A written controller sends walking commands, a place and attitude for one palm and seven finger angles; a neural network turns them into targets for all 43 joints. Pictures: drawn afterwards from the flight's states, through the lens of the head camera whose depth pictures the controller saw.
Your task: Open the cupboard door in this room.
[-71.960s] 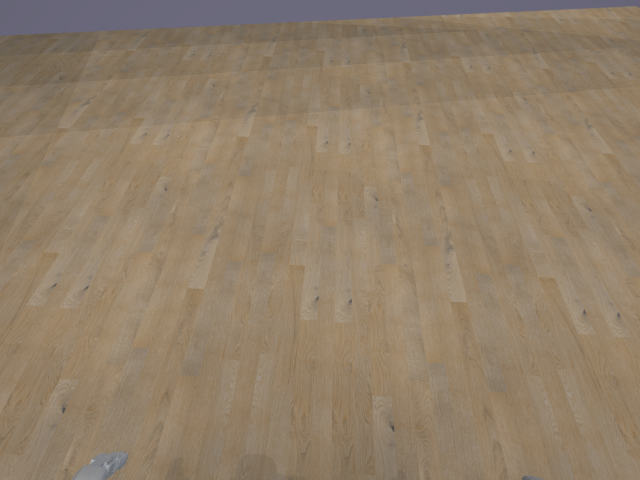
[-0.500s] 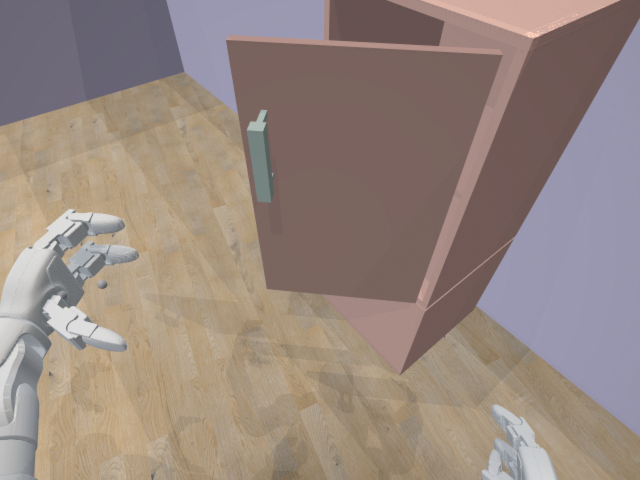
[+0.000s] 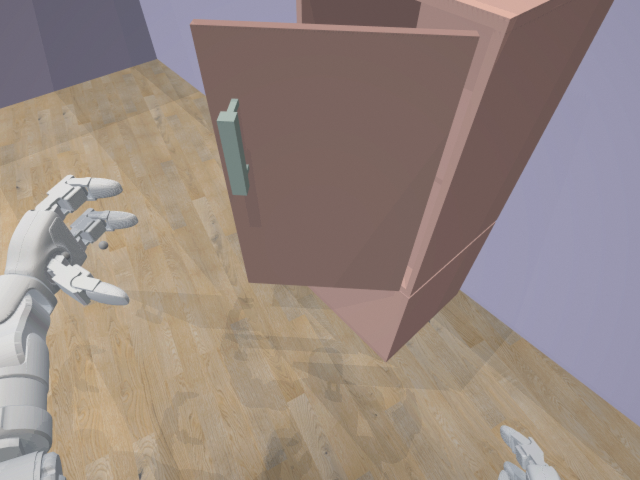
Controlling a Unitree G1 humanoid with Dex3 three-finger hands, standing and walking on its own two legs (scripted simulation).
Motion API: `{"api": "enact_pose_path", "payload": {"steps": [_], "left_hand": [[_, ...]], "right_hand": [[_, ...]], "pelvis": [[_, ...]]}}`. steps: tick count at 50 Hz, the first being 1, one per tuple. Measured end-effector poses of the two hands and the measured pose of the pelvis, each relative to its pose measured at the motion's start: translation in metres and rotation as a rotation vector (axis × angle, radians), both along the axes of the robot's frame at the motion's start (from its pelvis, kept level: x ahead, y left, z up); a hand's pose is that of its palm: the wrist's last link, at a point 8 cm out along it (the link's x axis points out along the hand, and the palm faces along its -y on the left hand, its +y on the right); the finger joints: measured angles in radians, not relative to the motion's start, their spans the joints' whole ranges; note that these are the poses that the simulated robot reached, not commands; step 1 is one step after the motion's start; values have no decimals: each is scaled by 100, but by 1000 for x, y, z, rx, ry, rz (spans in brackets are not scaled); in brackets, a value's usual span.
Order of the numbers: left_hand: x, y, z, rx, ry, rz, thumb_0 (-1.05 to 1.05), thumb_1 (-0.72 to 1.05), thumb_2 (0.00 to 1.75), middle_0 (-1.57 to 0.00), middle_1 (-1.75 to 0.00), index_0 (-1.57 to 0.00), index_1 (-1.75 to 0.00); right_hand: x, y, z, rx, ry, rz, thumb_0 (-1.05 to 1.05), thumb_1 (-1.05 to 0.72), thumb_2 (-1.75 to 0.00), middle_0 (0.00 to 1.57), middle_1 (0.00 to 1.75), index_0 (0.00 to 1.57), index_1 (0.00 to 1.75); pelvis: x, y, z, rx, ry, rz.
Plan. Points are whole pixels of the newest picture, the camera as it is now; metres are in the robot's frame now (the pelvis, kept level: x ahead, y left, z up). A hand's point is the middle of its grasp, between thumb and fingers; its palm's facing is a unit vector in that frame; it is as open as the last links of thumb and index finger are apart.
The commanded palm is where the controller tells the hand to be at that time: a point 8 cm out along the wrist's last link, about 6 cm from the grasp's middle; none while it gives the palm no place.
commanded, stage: move the hooked fingers beside the handle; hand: left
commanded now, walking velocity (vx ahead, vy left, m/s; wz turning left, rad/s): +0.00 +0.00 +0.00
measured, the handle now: (237, 148) +0.57 +0.16 +0.10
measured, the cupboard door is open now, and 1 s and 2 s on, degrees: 45 45 45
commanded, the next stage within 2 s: slide the fingers in behind the handle in 1.98 s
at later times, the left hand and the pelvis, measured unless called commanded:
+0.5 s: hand (147, 207) +0.41 +0.24 +0.12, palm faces -0.01 -1.00 -0.01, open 14.0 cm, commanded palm +0.39 +0.29 +0.11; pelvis +0.00 +0.02 +0.00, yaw +0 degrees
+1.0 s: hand (183, 169) +0.49 +0.22 +0.12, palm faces +0.00 -1.00 +0.00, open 14.0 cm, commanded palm +0.47 +0.28 +0.11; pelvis +0.00 +0.01 -0.01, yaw -1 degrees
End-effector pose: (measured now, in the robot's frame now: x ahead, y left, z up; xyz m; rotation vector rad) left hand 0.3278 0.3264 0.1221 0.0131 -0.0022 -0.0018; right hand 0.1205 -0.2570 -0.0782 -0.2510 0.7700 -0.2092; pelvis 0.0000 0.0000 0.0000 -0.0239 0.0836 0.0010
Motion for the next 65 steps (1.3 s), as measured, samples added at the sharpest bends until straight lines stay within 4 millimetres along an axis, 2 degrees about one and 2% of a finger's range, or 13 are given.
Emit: {"api": "enact_pose_path", "payload": {"steps": [9,20,28,43,54,60,65], "left_hand": [[18,-7,-3,-4,-10,-8,-1,-50,30,-30,-120,-30,-120],[50,-25,-2,-7,-12,-16,-1,-50,30,-30,-120,-30,-120],[73,-33,-1,-6,-6,-10,-1,-50,30,-30,-120,-30,-120],[120,-53,-5,-8,15,-6,-1,-50,30,-30,-120,-30,-120],[154,-54,-6,-12,33,1,-1,-50,30,-30,-120,-30,-120],[172,-56,-4,-18,15,-3,-1,-50,30,-30,-120,-30,-120],[183,-58,-8,-24,29,-9,-1,-49,30,-30,-120,-30,-120]], "right_hand": [[-20,3,-7,4,76,-38,1,-91,-90,20,30,21,30],[-24,17,-12,14,121,-34,1,-91,-89,20,30,21,30],[-34,17,-15,17,166,-48,1,-91,-89,20,30,21,30],[-89,1,-28,-4,353,-124,1,-91,-89,20,30,21,30],[-132,-8,-29,-11,486,-206,1,-91,-89,20,30,21,30],[-146,-9,-29,-16,552,-224,1,-91,-89,20,30,21,30],[-149,-7,-28,-10,575,-239,1,-91,-89,20,30,21,30]], "pelvis": [[4,8,0,-1,15,-8],[4,16,-1,-4,27,-2],[3,18,-2,-5,42,-6],[1,13,-8,-7,95,-11],[5,7,-13,-11,149,-26],[8,6,-15,-17,182,-25],[13,6,-16,-17,203,-34]]}}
